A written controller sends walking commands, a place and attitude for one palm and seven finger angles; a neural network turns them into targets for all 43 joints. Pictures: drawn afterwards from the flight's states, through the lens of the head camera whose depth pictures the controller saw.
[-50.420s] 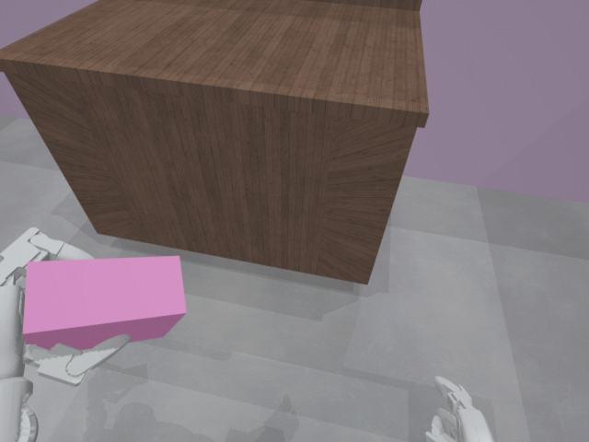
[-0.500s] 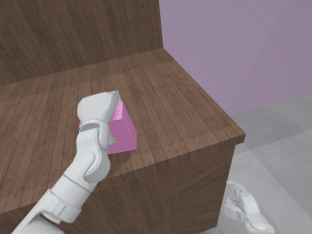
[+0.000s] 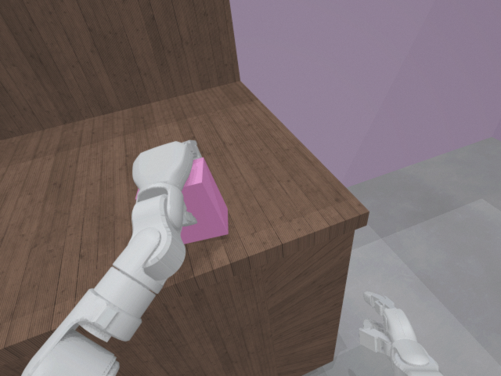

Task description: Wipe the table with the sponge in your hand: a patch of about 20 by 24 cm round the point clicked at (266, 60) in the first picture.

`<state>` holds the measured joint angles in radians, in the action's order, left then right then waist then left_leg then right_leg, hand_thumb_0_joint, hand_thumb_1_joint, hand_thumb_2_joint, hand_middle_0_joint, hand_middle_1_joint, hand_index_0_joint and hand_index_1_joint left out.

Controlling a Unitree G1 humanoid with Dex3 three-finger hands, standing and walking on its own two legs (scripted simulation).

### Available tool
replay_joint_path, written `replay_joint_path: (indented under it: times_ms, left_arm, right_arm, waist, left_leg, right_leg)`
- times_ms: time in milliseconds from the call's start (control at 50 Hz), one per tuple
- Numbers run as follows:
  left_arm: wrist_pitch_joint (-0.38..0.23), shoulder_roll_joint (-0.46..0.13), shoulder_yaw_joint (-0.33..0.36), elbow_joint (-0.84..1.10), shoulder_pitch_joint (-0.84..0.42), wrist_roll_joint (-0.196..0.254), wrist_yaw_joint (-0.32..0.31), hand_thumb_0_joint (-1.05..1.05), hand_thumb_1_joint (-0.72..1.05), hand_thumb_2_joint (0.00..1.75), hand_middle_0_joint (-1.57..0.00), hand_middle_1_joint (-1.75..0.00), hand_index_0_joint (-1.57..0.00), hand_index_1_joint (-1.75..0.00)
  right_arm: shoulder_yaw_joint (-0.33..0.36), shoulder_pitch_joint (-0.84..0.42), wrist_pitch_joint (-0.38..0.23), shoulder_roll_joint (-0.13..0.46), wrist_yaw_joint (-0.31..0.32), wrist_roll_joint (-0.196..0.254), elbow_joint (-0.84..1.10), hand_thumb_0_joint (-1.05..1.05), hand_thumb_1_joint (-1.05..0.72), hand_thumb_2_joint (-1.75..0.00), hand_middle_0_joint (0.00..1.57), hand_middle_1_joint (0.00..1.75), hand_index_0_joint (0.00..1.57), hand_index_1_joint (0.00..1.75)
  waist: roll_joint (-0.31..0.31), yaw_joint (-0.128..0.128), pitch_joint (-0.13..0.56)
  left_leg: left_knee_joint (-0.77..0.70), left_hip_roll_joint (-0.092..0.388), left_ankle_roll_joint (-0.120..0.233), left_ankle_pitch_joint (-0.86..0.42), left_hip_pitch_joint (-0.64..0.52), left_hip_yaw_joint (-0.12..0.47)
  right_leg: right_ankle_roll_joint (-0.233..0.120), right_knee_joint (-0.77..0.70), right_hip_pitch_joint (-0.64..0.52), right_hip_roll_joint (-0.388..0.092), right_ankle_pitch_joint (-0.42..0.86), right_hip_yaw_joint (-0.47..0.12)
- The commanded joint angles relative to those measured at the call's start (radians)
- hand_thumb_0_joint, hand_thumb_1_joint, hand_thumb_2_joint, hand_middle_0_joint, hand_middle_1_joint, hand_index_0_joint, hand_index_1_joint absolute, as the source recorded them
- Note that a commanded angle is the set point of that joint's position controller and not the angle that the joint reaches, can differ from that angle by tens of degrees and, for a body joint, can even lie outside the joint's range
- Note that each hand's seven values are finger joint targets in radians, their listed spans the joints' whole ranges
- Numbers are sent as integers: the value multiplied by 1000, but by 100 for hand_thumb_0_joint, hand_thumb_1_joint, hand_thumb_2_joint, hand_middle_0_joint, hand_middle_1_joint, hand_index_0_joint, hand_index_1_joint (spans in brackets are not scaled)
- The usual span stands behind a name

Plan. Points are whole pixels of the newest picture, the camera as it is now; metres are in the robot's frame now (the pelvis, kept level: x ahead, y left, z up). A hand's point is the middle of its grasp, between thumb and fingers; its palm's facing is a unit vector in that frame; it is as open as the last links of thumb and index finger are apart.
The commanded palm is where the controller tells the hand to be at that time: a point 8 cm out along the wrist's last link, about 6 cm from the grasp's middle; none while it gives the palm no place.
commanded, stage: wipe forward along the third lane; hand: left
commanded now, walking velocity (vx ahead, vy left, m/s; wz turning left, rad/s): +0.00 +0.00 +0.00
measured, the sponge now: (191, 212) +0.36 +0.15 +0.11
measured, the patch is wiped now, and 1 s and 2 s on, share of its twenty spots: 0.90 1.00 1.00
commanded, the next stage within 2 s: wipe back along the third lane in 1.50 s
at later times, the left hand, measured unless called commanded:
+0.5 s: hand (173, 174) +0.40 +0.18 +0.16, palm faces +0.05 -0.04 -1.00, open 10.5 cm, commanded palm +0.37 +0.20 +0.20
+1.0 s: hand (164, 162) +0.43 +0.21 +0.16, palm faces -0.01 -0.02 -1.00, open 10.5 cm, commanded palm +0.42 +0.23 +0.19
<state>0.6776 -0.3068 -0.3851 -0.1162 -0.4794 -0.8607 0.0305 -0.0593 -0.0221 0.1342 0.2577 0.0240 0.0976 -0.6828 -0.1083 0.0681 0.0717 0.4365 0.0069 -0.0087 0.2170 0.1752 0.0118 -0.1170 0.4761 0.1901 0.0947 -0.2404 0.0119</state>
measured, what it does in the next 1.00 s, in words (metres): stands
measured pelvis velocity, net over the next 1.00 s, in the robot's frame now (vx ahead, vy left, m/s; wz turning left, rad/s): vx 0.01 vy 0.00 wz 0.01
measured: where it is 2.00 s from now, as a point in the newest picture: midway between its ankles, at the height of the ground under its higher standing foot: outside the picture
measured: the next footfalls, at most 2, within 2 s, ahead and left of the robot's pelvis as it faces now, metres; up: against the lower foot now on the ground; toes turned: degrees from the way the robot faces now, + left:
none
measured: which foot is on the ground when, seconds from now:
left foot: down 0.00-1.00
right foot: down 0.00-1.00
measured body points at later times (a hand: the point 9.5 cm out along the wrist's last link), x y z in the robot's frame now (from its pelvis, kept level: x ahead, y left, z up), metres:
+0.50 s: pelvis +0.00 +0.00 +0.00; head -0.03 -0.06 +0.45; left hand +0.39 +0.18 +0.22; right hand +0.21 -0.22 -0.11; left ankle +0.01 +0.15 -0.74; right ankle +0.01 -0.04 -0.74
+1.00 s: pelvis +0.01 +0.00 +0.00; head -0.01 -0.04 +0.45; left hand +0.43 +0.21 +0.22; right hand +0.17 -0.24 -0.12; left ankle +0.01 +0.15 -0.74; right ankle +0.01 -0.04 -0.74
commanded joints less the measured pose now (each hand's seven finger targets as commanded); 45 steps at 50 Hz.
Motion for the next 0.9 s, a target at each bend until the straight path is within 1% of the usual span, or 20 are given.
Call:
replay_joint_path:
  times_ms: [0,20,60,100,120,160,200,260,320,360,380,400,460,520,560,600,740,800,820,880]
  left_arm:
    - [7,-183,147,12,-424,-55,-37,0,10,130,-120,-160,-120,-160]
    - [12,-192,148,-10,-427,-63,-34,0,10,130,-120,-160,-120,-160]
    - [7,-147,116,-5,-473,-61,-24,0,10,130,-120,-160,-120,-160]
    - [19,-169,131,-65,-436,-76,-23,0,10,130,-120,-160,-120,-160]
    - [24,-181,136,-88,-445,-79,-21,0,10,130,-120,-160,-120,-160]
    - [23,-148,108,-120,-523,-76,-9,0,10,130,-120,-160,-120,-160]
    - [28,-183,133,-178,-500,-88,-10,0,10,130,-120,-160,-120,-160]
    - [21,-152,109,-179,-551,-87,-3,0,10,130,-120,-160,-120,-160]
    - [23,-195,140,-261,-539,-97,-3,0,10,130,-120,-160,-120,-160]
    - [6,-168,125,-263,-565,-88,4,0,10,130,-120,-160,-120,-160]
    - [5,-184,134,-311,-546,-95,4,0,10,130,-120,-160,-120,-160]
    - [0,-207,147,-329,-553,-107,4,0,10,130,-120,-160,-120,-160]
    - [-25,-187,141,-319,-570,-104,8,0,10,130,-120,-160,-120,-160]
    - [-28,-183,128,-388,-567,-119,10,0,10,130,-120,-160,-120,-160]
    - [-47,-181,138,-381,-600,-105,10,0,10,130,-120,-160,-120,-160]
    - [-52,-221,161,-439,-598,-115,3,0,10,130,-120,-160,-120,-160]
    - [-85,-198,148,-536,-606,-124,2,0,10,130,-120,-160,-120,-160]
    - [-105,-241,178,-585,-606,-125,1,0,10,130,-120,-160,-120,-160]
    - [-111,-230,164,-592,-630,-127,2,0,10,130,-120,-160,-120,-160]
    - [-135,-256,185,-621,-650,-134,-2,0,10,130,-120,-160,-120,-160]
  right_arm:
    - [27,-235,-49,73,12,-1,167,0,-90,-90,20,30,20,30]
    - [28,-235,-47,78,14,-2,164,0,-90,-90,20,30,20,30]
    - [26,-235,-56,67,10,8,182,0,-90,-90,20,30,20,30]
    - [30,-226,-57,79,10,-1,168,0,-90,-90,20,30,20,30]
    - [30,-224,-55,83,11,-2,162,0,-90,-90,20,30,20,30]
    - [26,-218,-60,77,11,10,165,0,-90,-90,20,30,20,30]
    - [32,-206,-66,89,13,1,147,0,-90,-90,20,30,20,30]
    - [30,-212,-74,79,8,5,155,0,-90,-90,20,30,20,30]
    - [32,-190,-73,96,14,-4,126,0,-90,-90,20,30,20,30]
    - [30,-188,-78,85,15,2,138,0,-90,-90,20,30,20,30]
    - [32,-172,-77,98,20,-5,124,0,-90,-90,20,30,20,30]
    - [33,-164,-73,102,24,-6,115,0,-90,-90,20,30,20,30]
    - [33,-155,-74,92,24,-5,135,0,-90,-90,20,30,20,30]
    - [34,-135,-65,103,30,-7,116,0,-90,-90,20,30,20,30]
    - [34,-126,-70,96,32,-3,130,0,-90,-90,20,30,20,30]
    - [36,-103,-66,110,39,-9,109,0,-90,-90,20,30,20,30]
    - [41,-61,-57,114,42,-9,105,0,-90,-90,20,30,20,30]
    - [43,-40,-53,124,48,-11,98,0,-90,-90,20,30,20,30]
    - [43,-34,-52,125,49,-10,96,0,-90,-90,20,30,20,30]
    - [47,-18,-53,128,51,-10,94,0,-90,-90,20,30,20,30]
  waist:
    - [160,3,172]
    - [156,4,182]
    - [156,-5,219]
    - [164,8,221]
    - [172,4,217]
    - [196,-17,204]
    - [188,0,215]
    - [206,-6,254]
    - [212,-4,231]
    - [225,-15,227]
    - [229,-14,197]
    - [221,-17,202]
    - [207,-18,241]
    - [195,-30,194]
    - [215,-32,235]
    - [212,-33,222]
    - [205,-45,222]
    - [224,-51,214]
    - [229,-59,208]
    - [201,-57,214]
  left_leg:
    - [-13,-43,45,-95,27,-25]
    - [-12,-45,45,-99,28,-25]
    - [-19,-45,50,-109,27,-22]
    - [-14,-47,50,-118,36,-24]
    - [-9,-46,49,-115,46,-26]
    - [-22,-44,52,-93,55,-22]
    - [-14,-47,53,-95,57,-24]
    - [-16,-48,55,-112,60,-21]
    - [-11,-48,52,-107,77,-25]
    - [-19,-46,55,-100,84,-18]
    - [-19,-44,56,-90,83,-21]
    - [-16,-46,54,-88,86,-23]
    - [-16,-45,56,-114,88,-18]
    - [-14,-43,54,-90,93,-25]
    - [-14,-42,57,-102,94,-19]
    - [-11,-42,54,-94,105,-24]
    - [-11,-41,56,-103,120,-25]
    - [-11,-40,58,-95,132,-26]
    - [-10,-40,57,-91,138,-27]
    - [-18,-38,59,-84,140,-21]
  right_leg:
    - [62,-144,-78,-113,93,-174]
    - [61,-144,-83,-112,100,-175]
    - [65,-127,-94,-113,125,-147]
    - [65,-120,-104,-113,152,-147]
    - [68,-123,-108,-116,160,-157]
    - [74,-132,-84,-117,124,-142]
    - [73,-126,-93,-118,131,-147]
    - [77,-110,-114,-120,181,-130]
    - [78,-113,-108,-121,198,-145]
    - [83,-117,-101,-122,184,-137]
    - [83,-122,-81,-118,168,-133]
    - [82,-127,-77,-120,162,-149]
    - [81,-111,-104,-123,224,-134]
    - [81,-127,-62,-122,191,-140]
    - [85,-120,-86,-123,218,-132]
    - [85,-122,-82,-125,213,-137]
    - [85,-119,-78,-125,268,-127]
    - [89,-123,-76,-122,259,-129]
    - [90,-126,-72,-124,266,-133]
    - [86,-125,-63,-118,234,-126]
